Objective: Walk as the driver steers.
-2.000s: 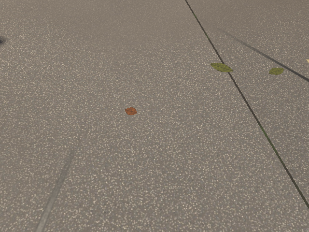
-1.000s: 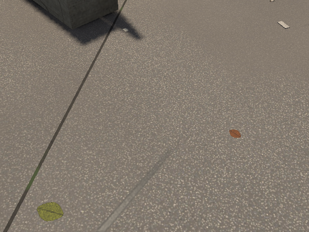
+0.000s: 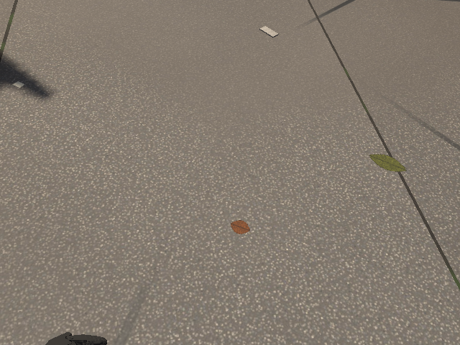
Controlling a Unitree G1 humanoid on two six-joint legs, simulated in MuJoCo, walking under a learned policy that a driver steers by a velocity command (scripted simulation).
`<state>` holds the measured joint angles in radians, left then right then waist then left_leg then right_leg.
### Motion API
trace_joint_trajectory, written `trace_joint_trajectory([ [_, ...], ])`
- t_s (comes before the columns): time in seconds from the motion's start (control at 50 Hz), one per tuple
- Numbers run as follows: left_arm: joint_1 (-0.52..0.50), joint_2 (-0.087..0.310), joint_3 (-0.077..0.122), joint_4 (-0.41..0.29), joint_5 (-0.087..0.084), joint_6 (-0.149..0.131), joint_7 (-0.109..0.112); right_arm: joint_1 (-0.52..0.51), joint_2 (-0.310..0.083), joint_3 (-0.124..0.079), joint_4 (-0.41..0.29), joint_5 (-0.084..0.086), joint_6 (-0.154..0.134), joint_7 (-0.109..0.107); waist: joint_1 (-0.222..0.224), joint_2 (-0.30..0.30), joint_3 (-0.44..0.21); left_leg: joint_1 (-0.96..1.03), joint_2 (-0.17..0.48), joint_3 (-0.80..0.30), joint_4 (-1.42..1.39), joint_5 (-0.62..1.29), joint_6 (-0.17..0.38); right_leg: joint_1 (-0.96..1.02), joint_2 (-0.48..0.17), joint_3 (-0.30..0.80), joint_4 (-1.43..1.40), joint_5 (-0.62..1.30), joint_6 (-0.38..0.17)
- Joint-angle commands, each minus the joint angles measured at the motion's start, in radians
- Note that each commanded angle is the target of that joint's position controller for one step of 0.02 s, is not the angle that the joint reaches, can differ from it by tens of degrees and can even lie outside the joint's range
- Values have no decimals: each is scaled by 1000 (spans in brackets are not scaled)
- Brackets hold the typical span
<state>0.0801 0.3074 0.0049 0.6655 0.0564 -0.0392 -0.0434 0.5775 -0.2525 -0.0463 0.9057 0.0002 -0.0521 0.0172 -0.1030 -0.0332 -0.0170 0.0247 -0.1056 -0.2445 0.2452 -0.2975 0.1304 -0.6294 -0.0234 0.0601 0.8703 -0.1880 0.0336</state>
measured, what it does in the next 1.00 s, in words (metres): walks ahead: right foot, then left foot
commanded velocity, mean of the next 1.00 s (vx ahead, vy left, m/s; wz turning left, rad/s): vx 0.96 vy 0.00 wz -0.08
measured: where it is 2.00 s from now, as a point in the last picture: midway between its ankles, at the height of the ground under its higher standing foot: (193, 78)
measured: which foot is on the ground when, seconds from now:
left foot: down 0.00-0.18, up 0.20-0.56, down 0.58-1.00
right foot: up 0.00-0.14, down 0.16-0.58, up 0.60-1.00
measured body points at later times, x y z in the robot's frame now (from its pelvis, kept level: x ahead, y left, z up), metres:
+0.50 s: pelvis +0.41 +0.03 -0.01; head +0.43 +0.05 +0.43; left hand +0.22 +0.27 -0.14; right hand +0.75 -0.09 -0.05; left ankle +0.54 +0.21 -0.70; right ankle +0.28 -0.14 -0.74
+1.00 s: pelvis +0.87 +0.12 -0.04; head +0.89 +0.11 +0.40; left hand +1.12 +0.34 -0.11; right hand +0.79 -0.15 -0.18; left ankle +0.60 +0.23 -0.71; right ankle +1.03 +0.08 -0.74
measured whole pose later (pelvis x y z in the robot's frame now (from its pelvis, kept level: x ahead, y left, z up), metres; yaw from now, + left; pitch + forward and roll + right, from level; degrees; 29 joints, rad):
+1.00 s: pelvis +0.87 +0.12 -0.04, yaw -7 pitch +0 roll +2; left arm 0.01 0.32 0.03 0.67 0.02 -0.03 -0.08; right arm 0.47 -0.27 -0.04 0.93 -0.03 -0.07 -0.02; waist -0.03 -0.03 0.05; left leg 0.24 0.03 0.31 0.49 -0.38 -0.05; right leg -0.61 0.04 -0.17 0.71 -0.08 -0.20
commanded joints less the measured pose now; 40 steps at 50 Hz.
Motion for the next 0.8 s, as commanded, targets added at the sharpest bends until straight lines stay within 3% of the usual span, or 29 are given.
trace_joint_trajectory([
  [0.02,-278,39,-4,-152,-9,-21,-6,13,-175,-49,-41,-2,-13,-11,-30,142,131,-65,174,-245,-90,206,117,-125,55,-74,-132,56,25],
  [0.08,-323,42,-9,-195,-20,-29,-6,17,-182,-54,-27,0,-15,-20,-29,171,110,-81,198,-268,-59,442,96,11,76,-81,-256,99,7],
  [0.12,-175,82,6,-163,-28,-34,13,-75,-213,-59,-45,6,-23,-22,69,163,28,-181,182,-223,61,752,37,341,116,-82,-327,72,-24],
  [0.14,-1,133,28,-111,-32,-37,31,-100,-245,-66,-48,7,-31,-17,151,130,-84,-230,151,-190,251,893,7,583,127,-78,-322,31,-44],
  [0.16,217,180,55,-56,-33,-41,56,-152,-270,-74,-60,5,-45,-10,267,116,-187,-357,107,-169,496,822,-14,849,45,-8,-312,-26,-67],
  [0.18,431,261,88,-25,-8,-44,83,-164,-164,-49,-88,0,-64,-8,324,-37,-333,-479,36,-81,810,340,-6,1063,-203,234,-360,-443,-98],
  [0.2,375,302,92,-35,9,-38,83,-106,-72,-20,-146,44,-54,-7,225,-320,-456,-681,-44,22,1069,-200,-22,1137,-454,805,-583,-782,-180],
  [0.22,247,223,91,-45,3,-29,82,-160,-141,-23,-127,15,-32,-12,191,-201,-267,-770,62,79,1135,-78,-12,951,-406,795,-620,-809,-191],
  [0.24,197,138,72,-46,-1,-28,79,-226,-165,-31,-125,-11,-20,-1,186,-88,-148,-779,107,116,1115,-5,-12,825,-364,616,-600,-662,-188],
  [0.26,203,94,63,-18,3,-33,71,-257,-145,-28,-124,-25,-13,12,171,0,-57,-764,139,133,1088,22,-13,705,-325,487,-622,-473,-195],
  [0.3,247,57,49,46,2,-54,61,-309,-87,-12,-154,-49,1,38,135,-28,34,-749,167,125,1046,10,-19,556,-259,343,-668,-324,-200],
  [0.34,295,23,41,103,-18,-80,43,-373,-47,6,-199,-49,7,46,109,-63,87,-794,167,84,975,-19,-22,515,-242,295,-719,-271,-218],
  [0.38,307,42,45,128,-32,-91,42,-476,-65,13,-259,-58,7,53,88,-60,136,-884,170,83,886,27,-41,509,-237,242,-770,-195,-237],
  [0.42,262,61,50,123,-38,-92,39,-576,-90,29,-312,-63,-1,68,60,-37,162,-781,207,187,650,155,-68,408,-171,126,-827,-75,-228],
  [0.44,257,71,54,122,-44,-92,36,-610,-77,42,-320,-56,-8,79,66,-15,163,-611,186,240,517,237,-73,301,-132,67,-858,8,-212],
  [0.46,284,105,62,130,-53,-94,32,-623,-68,49,-317,-49,-12,87,77,-12,148,-441,153,283,483,289,-74,226,-144,61,-898,112,-213],
  [0.5,315,185,80,143,-53,-92,25,-597,-110,37,-301,-44,-11,75,59,-11,119,-334,124,293,444,272,-71,308,-174,57,-851,341,-208],
  [0.52,338,208,83,154,-52,-90,24,-560,-139,25,-287,-46,-12,59,41,-3,71,-274,98,297,414,213,-66,391,-172,37,-738,567,-196],
  [0.54,357,230,87,169,-49,-83,25,-440,-167,9,-251,-50,-17,40,-20,3,-21,-128,59,305,382,146,-62,431,-151,8,-523,728,-178],
  [0.56,367,238,89,176,-50,-77,27,-275,-200,-9,-202,-59,-20,20,-101,4,-115,95,68,293,355,115,-62,352,-110,-3,-259,688,-163],
  [0.58,374,163,69,167,-44,-77,26,-124,-286,-38,-181,-82,-23,-7,-151,71,-214,310,262,109,340,-131,-53,162,-35,-27,85,371,-149],
  [0.6,450,-7,36,118,-73,-73,31,-94,-357,-49,-193,-108,-32,-19,-58,310,-343,398,573,-377,165,-464,-20,-37,40,7,448,-310,-143],
  [0.62,395,82,56,100,-83,-61,35,-137,-322,-48,-197,-77,-24,-18,-51,249,-327,294,575,-556,16,-482,-6,-99,33,42,548,-207,-158],
  [0.64,325,94,62,97,-72,-50,33,-232,-236,-30,-192,-64,-26,-18,-4,168,-155,169,519,-365,36,-385,-7,-147,-24,31,525,-104,-157],
  [0.66,298,72,55,106,-60,-43,24,-282,-183,-21,-186,-57,-32,-14,24,127,-62,55,475,-215,34,-205,-8,-133,-58,17,481,-61,-149],
  [0.7,315,40,56,124,-41,-12,6,-304,-134,-10,-168,-47,-42,-16,87,142,-7,-76,416,-22,-7,-36,-27,-75,-89,8,448,-58,-129],
  [0.76,196,-5,52,85,-31,30,-11,-270,-71,2,-108,-15,-71,-8,111,110,80,-101,363,194,-70,197,-62,-152,-109,-18,418,-16,-123],
  [0.78,157,-22,44,48,-29,32,-19,-266,-80,1,-103,-14,-79,-5,123,149,89,-120,378,246,-84,284,-58,-158,-112,-35,378,31,-123],
  [0.8,107,-23,39,27,-30,32,-24,-273,-62,4,-94,-16,-84,-4,130,139,112,-128,351,320,-97,375,-63,-164,-109,-57,334,83,-125],
])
